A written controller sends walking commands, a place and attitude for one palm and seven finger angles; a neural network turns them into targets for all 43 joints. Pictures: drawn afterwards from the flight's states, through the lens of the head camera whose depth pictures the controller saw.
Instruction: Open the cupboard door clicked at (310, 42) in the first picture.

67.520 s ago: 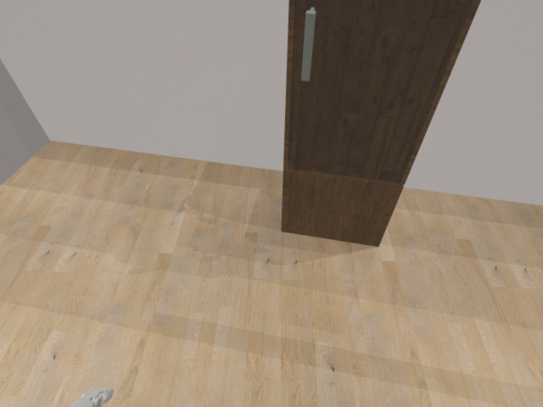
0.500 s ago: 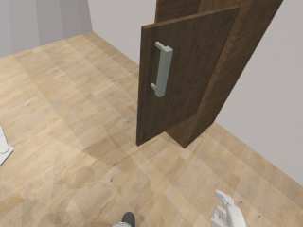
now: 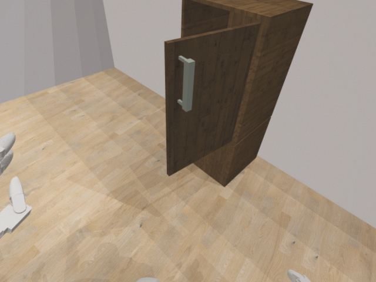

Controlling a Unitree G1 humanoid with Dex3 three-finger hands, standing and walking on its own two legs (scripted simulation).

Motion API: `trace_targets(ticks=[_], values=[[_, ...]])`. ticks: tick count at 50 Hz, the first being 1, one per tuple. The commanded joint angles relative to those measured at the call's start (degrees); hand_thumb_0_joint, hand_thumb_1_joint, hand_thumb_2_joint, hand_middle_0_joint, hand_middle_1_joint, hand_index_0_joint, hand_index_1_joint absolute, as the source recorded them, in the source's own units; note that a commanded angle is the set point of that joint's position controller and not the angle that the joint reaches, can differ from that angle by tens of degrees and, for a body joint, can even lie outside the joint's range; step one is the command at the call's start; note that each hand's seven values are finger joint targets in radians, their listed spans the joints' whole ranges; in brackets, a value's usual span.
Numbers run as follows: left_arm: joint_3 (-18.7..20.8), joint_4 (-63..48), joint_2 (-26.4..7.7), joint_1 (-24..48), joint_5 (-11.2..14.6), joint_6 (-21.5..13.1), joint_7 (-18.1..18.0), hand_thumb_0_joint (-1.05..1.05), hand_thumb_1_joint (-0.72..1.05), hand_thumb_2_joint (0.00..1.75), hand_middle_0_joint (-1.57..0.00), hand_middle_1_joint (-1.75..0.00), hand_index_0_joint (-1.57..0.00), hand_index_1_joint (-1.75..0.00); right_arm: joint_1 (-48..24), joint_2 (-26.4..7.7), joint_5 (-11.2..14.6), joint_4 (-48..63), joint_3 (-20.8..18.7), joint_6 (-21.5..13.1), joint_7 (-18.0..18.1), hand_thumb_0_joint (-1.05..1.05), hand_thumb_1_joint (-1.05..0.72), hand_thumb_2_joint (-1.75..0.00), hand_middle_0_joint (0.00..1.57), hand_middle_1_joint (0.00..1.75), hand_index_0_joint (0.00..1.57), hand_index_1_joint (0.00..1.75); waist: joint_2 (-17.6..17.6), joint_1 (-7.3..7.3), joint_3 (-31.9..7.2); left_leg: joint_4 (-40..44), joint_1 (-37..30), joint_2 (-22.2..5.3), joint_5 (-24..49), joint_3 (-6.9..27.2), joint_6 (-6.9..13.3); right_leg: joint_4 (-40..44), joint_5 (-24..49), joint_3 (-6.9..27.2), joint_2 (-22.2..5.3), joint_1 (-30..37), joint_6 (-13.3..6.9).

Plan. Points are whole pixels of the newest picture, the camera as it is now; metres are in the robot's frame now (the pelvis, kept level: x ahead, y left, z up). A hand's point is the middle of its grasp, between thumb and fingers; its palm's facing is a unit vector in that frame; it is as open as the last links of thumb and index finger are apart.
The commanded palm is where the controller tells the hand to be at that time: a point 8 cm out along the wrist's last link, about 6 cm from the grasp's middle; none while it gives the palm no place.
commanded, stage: stop stepping back and stand still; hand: left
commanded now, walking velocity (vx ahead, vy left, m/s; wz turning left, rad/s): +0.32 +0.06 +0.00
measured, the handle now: (184, 84) +0.67 +0.06 +0.12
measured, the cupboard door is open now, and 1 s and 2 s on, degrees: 82 82 82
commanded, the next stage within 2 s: let the arm hang, fingers relaxed in 1.20 s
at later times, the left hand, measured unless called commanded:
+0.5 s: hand (14, 218) +0.16 +0.28 +0.16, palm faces +0.48 -0.71 -0.52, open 7.4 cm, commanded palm +0.10 +0.31 +0.18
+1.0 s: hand (27, 192) +0.21 +0.28 +0.16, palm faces +0.44 -0.76 -0.47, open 7.4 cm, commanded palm +0.14 +0.32 +0.18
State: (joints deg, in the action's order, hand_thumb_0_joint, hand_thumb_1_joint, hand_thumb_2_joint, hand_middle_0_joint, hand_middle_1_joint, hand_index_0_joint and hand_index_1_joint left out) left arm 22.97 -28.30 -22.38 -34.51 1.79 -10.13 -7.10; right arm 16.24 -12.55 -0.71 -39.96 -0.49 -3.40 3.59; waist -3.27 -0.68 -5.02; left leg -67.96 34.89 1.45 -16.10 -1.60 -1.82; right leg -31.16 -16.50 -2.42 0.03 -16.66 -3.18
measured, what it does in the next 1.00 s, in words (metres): steps on the spot: left foot, then right foot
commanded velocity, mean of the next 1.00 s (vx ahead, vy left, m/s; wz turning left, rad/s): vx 0.07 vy -0.02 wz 0.00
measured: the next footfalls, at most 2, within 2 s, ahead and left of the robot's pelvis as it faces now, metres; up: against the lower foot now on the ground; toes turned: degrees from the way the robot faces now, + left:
left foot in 0.16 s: -0.03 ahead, +0.15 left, -0.01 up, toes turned +6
right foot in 0.44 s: +0.05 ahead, -0.07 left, +0.00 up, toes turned -3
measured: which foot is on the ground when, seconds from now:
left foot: up 0.00-0.14, down 0.16-0.44, up 0.46-0.74, down 0.76-1.00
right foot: down 0.00-0.16, up 0.18-0.42, down 0.44-1.00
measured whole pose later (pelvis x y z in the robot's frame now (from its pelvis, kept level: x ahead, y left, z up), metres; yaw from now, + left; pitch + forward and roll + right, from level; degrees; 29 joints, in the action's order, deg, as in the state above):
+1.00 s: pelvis +0.01 +0.01 +0.00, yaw +2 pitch +0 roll +0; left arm 22.7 -26.1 -22.1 -30.5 1.9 -11.8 -9.0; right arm 10.4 -11.3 0.4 -34.3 0.5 -6.1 3.5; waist 0.8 -0.6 2.6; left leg -27.6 13.7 -1.1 -13.9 -4.4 1.1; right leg -25.9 -14.0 -5.8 1.5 -11.9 -2.8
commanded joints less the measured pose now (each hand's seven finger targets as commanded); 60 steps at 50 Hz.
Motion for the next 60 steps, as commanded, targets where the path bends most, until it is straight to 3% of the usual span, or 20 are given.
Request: trace_targets(ticks=[1, 4, 6, 7, 8, 10, 14, 17, 20, 21, 22, 23, 26, 29, 32, 34, 36, 38, 49, 60], values=[[6.92, -7.83, -12.7, 14.06, -1.46, -5.56, -2.45, 0.0, 0.9, 0.9, -0.2, -0.3, -0.2, -0.3, -9.33, -5.55, -0.22, 9.66, -1.9, -6.0, 2.81, 0.0, -0.9, -0.9, 0.2, 0.3, 0.2, 0.3, -1.22, 1.3, 4.89, 17.14, -8.11, -3.22, -5.88, -2.42, 2.61, 20.38, -22.57, 13.09, -13.34, -7.2, -3.87], [7.28, -8.17, -12.61, 13.96, -1.67, -5.59, -4.24, 0.0, 0.9, 0.9, -0.2, -0.3, -0.2, -0.3, -8.1, -5.4, -0.36, 9.44, -1.91, -8.25, 3.98, 0.0, -0.9, -0.9, 0.2, 0.3, 0.2, 0.3, -2.76, 0.3, 0.03, 38.25, -19.6, -1.26, -8.54, -5.74, 4.14, 16.27, -19.16, 12.61, -12.38, 0.32, -3.4], [6.53, -10.23, -10.91, 12.54, -0.93, -6.14, -4.55, 0.0, 0.9, 0.9, -0.2, -0.3, -0.2, -0.3, -5.01, -5.94, -0.43, 10.62, -2.03, -9.01, 4.15, 0.0, -0.9, -0.9, 0.2, 0.3, 0.2, 0.3, 6.5, 1.64, -2.21, 51.71, -27.59, -1.98, -10.23, -3.43, 5.15, 4.42, -15.35, 8.47, -6.86, 1.76, -0.93], [6.45, -12.42, -10.09, 12.64, -0.52, -6.75, -4.58, 0.0, 0.9, 0.9, -0.2, -0.3, -0.2, -0.3, -5.17, -7.98, -0.41, 11.69, -2.61, -8.92, 3.75, 0.0, -0.9, -0.9, 0.2, 0.3, 0.2, 0.3, 19.39, 1.81, -0.27, 56.42, -32.16, -12.37, -12.94, 13.39, 8.57, -8.96, -12.63, 2.87, -1.0, -8.27, 1.66], [6.95, -13.93, -11.25, 12.86, -1.6, -7.4, -4.64, 0.0, 0.9, 0.9, -0.2, -0.3, -0.2, -0.3, -5.0, -7.07, -0.11, 11.76, -2.67, -8.78, 3.0, 0.0, -0.9, -0.9, 0.2, 0.3, 0.2, 0.3, 23.53, 1.66, 1.68, 54.8, -35.22, -21.26, -6.05, 23.39, 11.93, -19.04, -14.11, -2.08, 0.22, -19.04, 2.96], [9.4, -8.69, -12.6, 7.08, -1.12, -7.03, -3.5, 0.0, 0.9, 0.9, -0.2, -0.3, -0.2, -0.3, -5.38, -6.24, 0.31, 9.67, -3.16, -8.24, 2.11, 0.0, -0.9, -0.9, 0.2, 0.3, 0.2, 0.3, 13.16, 2.3, 2.5, 53.64, -31.42, -22.37, 3.26, 22.31, 13.72, -25.68, -9.87, 0.75, -1.8, -20.71, 3.3], [8.07, -10.38, -10.86, 6.11, -1.47, -6.2, -2.17, 0.0, 0.9, 0.9, -0.2, -0.3, -0.2, -0.3, -7.19, -6.1, 0.89, 9.19, -2.85, -7.9, 0.66, 0.0, -0.9, -0.9, 0.2, 0.3, 0.2, 0.3, 14.05, 1.45, 8.05, 52.96, -20.81, -16.25, 5.51, 7.86, 11.05, -16.11, -1.47, -3.11, -2.02, -11.08, 4.18], [7.4, -8.48, -10.58, 6.06, -0.94, -5.69, -2.31, 0.0, 0.9, 0.9, -0.2, -0.3, -0.2, -0.3, -7.36, -6.68, 0.18, 9.7, -2.73, -7.03, 1.16, 0.0, -0.9, -0.9, 0.2, 0.3, 0.2, 0.3, 15.64, 1.66, 7.7, 51.98, -15.79, -16.0, 3.79, 6.11, 10.27, -9.27, -4.38, -4.81, -0.02, -1.38, 4.01], [7.54, -6.32, -11.33, 8.88, -0.96, -4.92, -2.64, 0.0, 0.9, 0.9, -0.2, -0.3, -0.2, -0.3, -8.34, -6.32, 0.3, 9.71, -2.29, -6.17, 1.42, 0.0, -0.9, -0.9, 0.2, 0.3, 0.2, 0.3, 10.42, 1.27, 5.17, 42.58, -10.8, -13.33, -2.14, 3.62, 8.05, 1.79, -2.64, -4.48, 0.56, 11.87, 3.35], [7.91, -5.13, -11.72, 9.01, -1.11, -4.59, -2.73, 0.0, 0.9, 0.9, -0.2, -0.3, -0.2, -0.3, -8.2, -5.91, 0.42, 9.55, -2.36, -5.92, 1.32, 0.0, -0.9, -0.9, 0.2, 0.3, 0.2, 0.3, 4.3, 1.07, 4.02, 33.97, -9.41, -10.01, -3.4, 1.36, 6.64, 6.42, -1.49, 1.62, -2.73, 14.73, 1.65], [8.93, -5.63, -13.81, 9.63, -1.39, -4.33, -2.91, 0.0, 0.9, 0.9, -0.2, -0.3, -0.2, -0.3, -8.32, -5.17, 0.8, 10.32, -2.58, -5.64, 1.13, 0.0, -0.9, -0.9, 0.2, 0.3, 0.2, 0.3, -8.06, 1.27, 1.64, 20.17, -3.52, -3.59, -8.46, -2.17, 4.33, 11.68, 0.75, 20.31, -13.2, 17.15, -3.22], [9.5, -6.62, -14.68, 11.37, -0.87, -4.45, -2.9, 0.0, 0.9, 0.9, -0.2, -0.3, -0.2, -0.3, -10.18, -5.61, 0.98, 11.34, -2.68, -5.93, 1.17, 0.0, -0.9, -0.9, 0.2, 0.3, 0.2, 0.3, -12.56, 0.54, 2.14, 8.28, -1.14, -0.58, -16.06, -0.14, 3.08, 16.61, 5.08, 31.44, -21.28, 13.51, -6.99], [9.54, -6.77, -12.41, 7.49, -0.61, -5.69, -3.06, 0.0, 0.9, 0.9, -0.2, -0.3, -0.2, -0.3, -8.9, -4.8, 0.7, 9.76, -2.27, -5.42, 0.28, 0.0, -0.9, -0.9, 0.2, 0.3, 0.2, 0.3, -2.04, 1.36, 0.11, 5.83, -5.3, -3.7, -8.02, 2.55, 1.44, 15.54, 5.96, 21.27, -18.51, 10.23, -5.96], [11.11, -9.32, -13.53, 5.27, -0.29, -6.97, -3.35, 0.0, 0.9, 0.9, -0.2, -0.3, -0.2, -0.3, -11.19, -4.12, 0.7, 10.99, -1.48, -4.58, 0.98, 0.0, -0.9, -0.9, 0.2, 0.3, 0.2, 0.3, -1.5, 0.93, 0.41, 16.71, -11.97, -3.53, -4.87, -0.69, 1.27, 15.03, 9.76, 11.02, -14.66, 5.87, -5.0], [10.19, -11.04, -12.11, 4.6, 0.05, -7.22, -3.9, 0.0, 0.9, 0.9, -0.2, -0.3, -0.2, -0.3, -10.88, -4.31, 0.59, 12.23, -1.57, -5.29, 1.34, 0.0, -0.9, -0.9, 0.2, 0.3, 0.2, 0.3, -3.75, 0.02, 1.31, 28.68, -15.12, -2.78, -2.92, -2.97, 2.01, 16.15, 6.16, 9.34, -13.61, 6.72, -4.82], [9.57, -10.7, -11.44, 3.21, 0.22, -6.92, -4.25, 0.0, 0.9, 0.9, -0.2, -0.3, -0.2, -0.3, -9.65, -4.97, 0.59, 11.92, -2.01, -5.78, 1.61, 0.0, -0.9, -0.9, 0.2, 0.3, 0.2, 0.3, 1.16, 0.6, 2.01, 37.4, -21.66, -2.1, 1.94, -3.22, 2.22, 15.57, 2.5, 8.87, -12.41, 4.11, -3.17], [8.37, -10.99, -10.25, 3.37, 0.64, -7.06, -4.08, 0.0, 0.9, 0.9, -0.2, -0.3, -0.2, -0.3, -8.48, -5.8, 0.69, 12.59, -2.38, -5.64, 1.51, 0.0, -0.9, -0.9, 0.2, 0.3, 0.2, 0.3, 6.14, 0.82, 2.6, 45.25, -25.65, -4.21, 5.06, 0.33, 2.9, 12.07, 1.04, 7.77, -9.14, 3.6, -0.17], [8.26, -11.66, -10.49, 5.35, 0.51, -7.3, -3.87, 0.0, 0.9, 0.9, -0.2, -0.3, -0.2, -0.3, -9.25, -7.66, 1.11, 13.37, -2.98, -5.35, 1.31, 0.0, -0.9, -0.9, 0.2, 0.3, 0.2, 0.3, 12.92, -0.28, 3.22, 48.62, -23.56, -11.9, 9.7, 10.02, 5.99, 7.26, 1.6, 5.21, -3.46, 3.92, 3.14], [7.49, -11.34, -11.08, 3.54, 0.46, -5.19, -2.75, 0.0, 0.9, 0.9, -0.2, -0.3, -0.2, -0.3, -8.53, -6.47, 1.35, 13.86, -1.93, -5.55, 0.5, 0.0, -0.9, -0.9, 0.2, 0.3, 0.2, 0.3, 6.01, 0.69, -3.77, 42.67, -22.54, -7.26, 17.77, 3.24, 2.73, 7.32, 23.1, 5.94, -5.38, 12.86, 1.98], [7.29, -7.66, -10.04, 2.78, 1.29, -4.35, -2.56, 0.0, 0.9, 0.9, -0.2, -0.3, -0.2, -0.3, -9.02, -5.92, 1.36, 13.98, -1.06, -4.2, 0.92, 0.0, -0.9, -0.9, 0.2, 0.3, 0.2, 0.3, 5.81, 0.75, -0.5, 45.44, -21.43, -7.35, 15.87, 3.84, 2.7, 8.86, 18.4, 4.7, -4.26, 11.12, 2.43]])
